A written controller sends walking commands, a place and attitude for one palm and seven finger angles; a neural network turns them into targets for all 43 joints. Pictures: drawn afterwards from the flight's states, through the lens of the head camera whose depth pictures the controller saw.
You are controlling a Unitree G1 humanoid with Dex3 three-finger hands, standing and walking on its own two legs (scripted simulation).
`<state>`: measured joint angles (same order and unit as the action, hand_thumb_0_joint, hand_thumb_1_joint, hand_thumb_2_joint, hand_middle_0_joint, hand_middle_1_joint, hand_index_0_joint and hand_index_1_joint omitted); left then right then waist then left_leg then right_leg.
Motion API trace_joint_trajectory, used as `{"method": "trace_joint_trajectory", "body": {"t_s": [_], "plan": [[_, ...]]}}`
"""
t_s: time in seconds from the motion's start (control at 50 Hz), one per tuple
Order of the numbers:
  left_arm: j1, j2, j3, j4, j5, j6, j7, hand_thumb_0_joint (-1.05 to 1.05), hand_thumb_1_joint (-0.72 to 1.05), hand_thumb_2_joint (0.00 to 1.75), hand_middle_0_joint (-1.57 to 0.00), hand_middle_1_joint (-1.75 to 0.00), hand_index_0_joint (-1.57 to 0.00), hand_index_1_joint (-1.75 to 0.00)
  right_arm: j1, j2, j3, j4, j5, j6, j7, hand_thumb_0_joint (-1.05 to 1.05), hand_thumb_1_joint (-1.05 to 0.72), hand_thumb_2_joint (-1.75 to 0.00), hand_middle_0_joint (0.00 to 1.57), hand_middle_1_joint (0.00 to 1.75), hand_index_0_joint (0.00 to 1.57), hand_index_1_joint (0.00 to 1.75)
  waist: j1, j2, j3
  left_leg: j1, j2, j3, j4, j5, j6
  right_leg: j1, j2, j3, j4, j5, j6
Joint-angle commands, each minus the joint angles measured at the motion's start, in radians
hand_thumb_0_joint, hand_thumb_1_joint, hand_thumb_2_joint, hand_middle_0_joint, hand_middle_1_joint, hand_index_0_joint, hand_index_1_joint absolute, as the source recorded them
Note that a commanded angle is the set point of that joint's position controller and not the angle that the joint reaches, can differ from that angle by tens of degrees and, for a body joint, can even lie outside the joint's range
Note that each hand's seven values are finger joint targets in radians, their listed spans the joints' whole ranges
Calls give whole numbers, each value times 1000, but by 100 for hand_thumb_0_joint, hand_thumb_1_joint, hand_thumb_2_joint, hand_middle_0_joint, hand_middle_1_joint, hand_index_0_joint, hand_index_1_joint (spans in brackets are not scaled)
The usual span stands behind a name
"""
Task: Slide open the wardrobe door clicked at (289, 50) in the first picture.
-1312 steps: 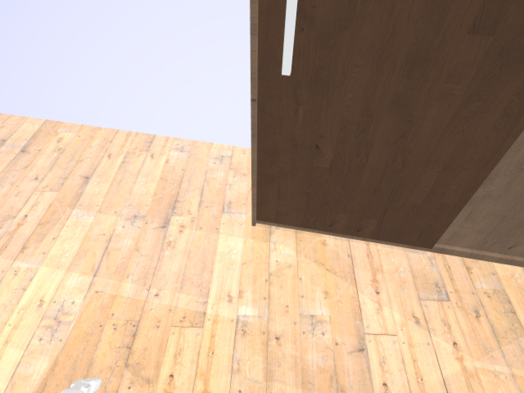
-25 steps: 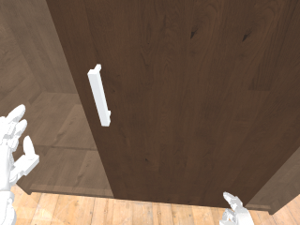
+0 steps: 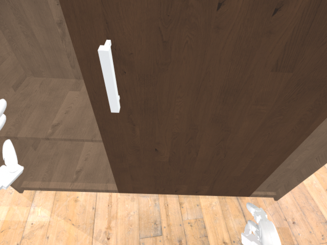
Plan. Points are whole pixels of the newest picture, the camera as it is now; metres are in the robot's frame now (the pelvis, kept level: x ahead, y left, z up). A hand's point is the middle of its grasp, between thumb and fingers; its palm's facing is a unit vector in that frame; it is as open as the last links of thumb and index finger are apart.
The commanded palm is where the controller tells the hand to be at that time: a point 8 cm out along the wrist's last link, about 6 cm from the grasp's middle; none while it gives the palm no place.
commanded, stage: step back with the hand held close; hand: left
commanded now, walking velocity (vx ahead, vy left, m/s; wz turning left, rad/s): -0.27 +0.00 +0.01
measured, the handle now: (112, 78) +0.49 +0.19 +0.15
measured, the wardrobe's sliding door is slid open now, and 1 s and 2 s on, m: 0.59 0.59 0.59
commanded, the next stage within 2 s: stop stepping back and stand still in 0.50 s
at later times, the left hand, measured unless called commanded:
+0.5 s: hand out of the picture +0.13 +0.29 +0.18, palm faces +0.49 -0.77 -0.42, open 7.4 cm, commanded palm +0.06 +0.31 +0.18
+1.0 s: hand out of the picture +0.07 +0.29 +0.17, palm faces +0.41 -0.82 -0.40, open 7.4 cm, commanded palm +0.03 +0.32 +0.18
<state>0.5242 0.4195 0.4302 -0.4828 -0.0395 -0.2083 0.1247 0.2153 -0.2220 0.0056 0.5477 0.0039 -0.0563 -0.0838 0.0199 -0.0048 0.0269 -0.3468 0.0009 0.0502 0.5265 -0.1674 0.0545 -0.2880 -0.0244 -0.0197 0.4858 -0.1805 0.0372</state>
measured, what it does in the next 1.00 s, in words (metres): walks backwards: right foot, then left foot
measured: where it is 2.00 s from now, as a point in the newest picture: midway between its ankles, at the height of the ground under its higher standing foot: outside the picture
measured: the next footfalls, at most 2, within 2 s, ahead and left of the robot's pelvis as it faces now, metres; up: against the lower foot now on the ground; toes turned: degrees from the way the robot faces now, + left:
right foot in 0.56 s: -0.07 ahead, -0.06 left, +0.00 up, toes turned -4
left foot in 0.66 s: +0.04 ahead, +0.08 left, +0.00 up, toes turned -1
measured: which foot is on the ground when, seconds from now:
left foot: down 0.00-0.56, up 0.58-0.64, down 0.66-0.88, up 0.90-1.00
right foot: down 0.00-0.32, up 0.34-0.54, down 0.56-1.00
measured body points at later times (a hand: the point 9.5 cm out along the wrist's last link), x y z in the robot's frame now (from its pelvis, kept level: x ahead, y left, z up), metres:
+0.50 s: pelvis -0.07 +0.01 +0.00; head -0.06 +0.05 +0.45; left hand +0.10 +0.33 +0.20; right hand +0.10 -0.21 -0.07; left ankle +0.07 +0.09 -0.73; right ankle -0.12 -0.13 -0.70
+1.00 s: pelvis -0.13 +0.03 +0.01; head -0.14 +0.06 +0.46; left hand +0.04 +0.34 +0.19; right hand +0.00 -0.23 -0.07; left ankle -0.10 +0.12 -0.70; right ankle -0.16 -0.07 -0.73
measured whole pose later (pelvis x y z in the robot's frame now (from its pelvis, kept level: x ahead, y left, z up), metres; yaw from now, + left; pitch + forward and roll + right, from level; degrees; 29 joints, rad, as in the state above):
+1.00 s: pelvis -0.13 +0.03 +0.01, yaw -4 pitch +1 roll -1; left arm 0.54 0.42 0.41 -0.49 -0.04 -0.20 0.14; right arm 0.28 -0.22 0.00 0.67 -0.02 -0.10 -0.08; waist 0.04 -0.07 -0.06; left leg -0.47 -0.02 0.03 0.84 -0.34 0.00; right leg -0.20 0.02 -0.02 0.45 -0.28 -0.05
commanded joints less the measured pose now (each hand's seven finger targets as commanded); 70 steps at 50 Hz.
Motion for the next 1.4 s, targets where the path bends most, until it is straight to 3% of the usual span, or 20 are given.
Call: {"method": "trace_joint_trajectory", "body": {"t_s": [0.0, 0.1, 0.2, 0.26, 0.32, 0.36, 0.46, 0.5, 0.54, 0.58, 0.64, 0.7, 0.8, 0.88, 1.0, 1.06, 1.1, 1.2, 1.3, 1.38], "plan": [[-65, 146, 126, -194, 16, -89, 23, 0, 90, 90, -20, -30, -20, -30, -102, -152, -63, -151, -1, -82, -16, 0, -90, -90, 20, 30, 20, 30, 4, 135, -94, -321, 155, -206, -270, -489, 58, 265, 36, 49, 102, -36, -15], [-94, 150, 128, -210, 23, -109, 22, 0, 90, 90, -20, -30, -20, -30, -81, -143, -66, -137, -9, -108, -9, 0, -90, -90, 20, 30, 20, 30, -4, 50, -74, -296, 100, -174, -140, -506, 40, 136, 4, 146, 4, -176, -45], [-146, 164, 94, -218, 5, -113, 46, 0, 90, 90, -20, -30, -20, -30, -53, -114, -56, -74, -17, -110, -2, 0, -90, -90, 20, 30, 20, 30, -27, -88, -87, 102, -4, -74, 180, -230, -35, -281, -160, 244, -210, -310, -125], [-133, 170, 107, -235, -1, -118, 52, 0, 90, 90, -20, -30, -20, -30, -66, -127, -54, -87, -12, -110, -10, 0, -90, -90, 20, 30, 20, 30, -29, 42, -83, 32, 58, -178, -30, -306, -11, -219, -58, 129, -85, -280, -72], [-127, 181, 169, -266, 22, -135, 45, 0, 90, 90, -20, -30, -20, -30, -97, -148, -70, -107, -19, -132, -19, 0, -90, -90, 20, 30, 20, 30, -5, 320, -130, -384, 314, -483, -440, -665, 111, 195, 129, 30, 458, -175, -12], [-109, 192, 179, -263, 12, -146, 40, 0, 90, 90, -20, -30, -20, -30, -92, -127, -83, -90, -28, -144, -5, 0, -90, -90, 20, 30, 20, 30, -4, 203, -157, -237, 311, -436, -371, -458, 123, 86, 124, 73, 523, -267, -27], [-28, 126, 85, -228, -23, -136, 24, 0, 90, 90, -20, -30, -20, -30, -75, -106, -68, -55, -24, -154, 23, 0, -90, -90, 20, 30, 20, 30, -1, 240, -168, -12, 223, -281, -330, -312, 7, 91, 100, -8, 14, -296, -63], [-79, 165, 86, -228, -21, -144, 17, 0, 90, 90, -20, -30, -20, -30, -66, -105, -69, -36, -31, -134, 23, 0, -90, -90, 20, 30, 20, 30, -10, 129, -156, 92, 163, -185, -181, -180, -61, 24, 2, 99, -232, -212, -102], [-157, 237, 123, -225, -16, -151, 31, 0, 90, 90, -20, -30, -20, -30, -73, -77, -55, -11, -43, -117, 15, 0, -90, -90, 20, 30, 20, 30, -16, -65, -172, 220, 57, -68, 180, -71, -101, -204, -261, 323, -304, 14, -192], [-220, 194, 60, -196, -1, -129, 23, 0, 90, 90, -20, -30, -20, -30, -93, -92, -65, -21, -23, -136, 0, 0, -90, -90, 20, 30, 20, 30, -26, -192, -148, 180, -2, -45, 255, -86, -86, -189, -202, 182, -198, 207, -157], [-117, 214, 120, -160, -18, -72, 13, 0, 90, 90, -20, -30, -20, -30, -115, -125, -59, -61, -5, -123, -17, 0, -90, -90, 20, 30, 20, 30, -13, 81, -155, 223, 81, -130, -112, 214, -41, -85, 3, 30, 9, 77, -33], [-57, 208, 146, -245, -31, -78, 16, 0, 90, 90, -20, -30, -20, -30, -97, -117, -54, -82, -19, -143, -9, 0, -90, -90, 20, 30, 20, 30, 0, 287, -221, 146, 234, -447, -456, -354, -40, 20, 111, 40, 198, -322, -42], [99, 170, 119, -259, -15, -41, 19, 0, 90, 90, -20, -30, -20, -30, -88, -111, -49, -105, -20, -122, 8, 0, -90, -90, 20, 30, 20, 30, 2, 208, -157, -92, 81, -144, -361, -439, -99, 293, 108, -35, -99, -254, -82], [-54, 178, 113, -193, -18, -27, 21, 0, 90, 90, -20, -30, -20, -30, -66, -110, -64, -51, -24, -80, 4, 0, -90, -90, 20, 30, 20, 30, -19, -203, -77, -60, -12, -88, 482, -167, -74, -160, -299, 395, -366, -576, -257], [-263, 127, 15, -88, 18, -30, 54, 0, 90, 90, -20, -30, -20, -30, -59, -120, -50, -19, -15, -126, -31, 0, -90, -90, 20, 30, 20, 30, -41, -5, -20, 109, 21, 8, 31, -220, -15, -122, -157, 154, -151, -459, -164], [-267, 170, 55, -278, 15, -60, 55, 0, 90, 90, -20, -30, -20, -30, -71, -147, -56, -70, -8, -156, -26, 0, -90, -90, 20, 30, 20, 30, -21, 318, -56, 220, 288, -467, -266, -200, 103, -227, 65, -33, 320, -275, -42], [-189, 212, 109, -293, 7, -64, 39, 0, 90, 90, -20, -30, -20, -30, -58, -105, -48, -41, -32, -176, -4, 0, -90, -90, 20, 30, 20, 30, -39, 267, -24, 122, 319, -566, -357, -249, 133, -223, 32, 45, 457, -318, -40], [3, 171, 131, -244, 10, -62, 40, 0, 90, 90, -20, -30, -20, -30, -59, -117, -43, -49, -19, -167, 23, 0, -90, -90, 20, 30, 20, 30, -14, 206, -102, -64, 183, -159, -151, -91, 28, 191, 50, -47, 19, -113, -38], [-41, 156, 118, -102, -10, -60, 29, 0, 90, 90, -20, -30, -20, -30, -25, -105, -55, -39, -12, -145, 20, 0, -90, -90, 20, 30, 20, 30, -35, -104, -97, -34, 24, -52, 154, -169, -37, 72, -175, 343, -165, -135, -170], [-76, 164, 101, -137, -7, -71, 37, 0, 90, 90, -20, -30, -20, -30, -49, -98, -38, -35, -12, -136, 13, 0, -90, -90, 20, 30, 20, 30, -36, -58, -126, 85, 43, -68, -4, 9, -37, 111, -147, 184, -57, 170, -134]]}}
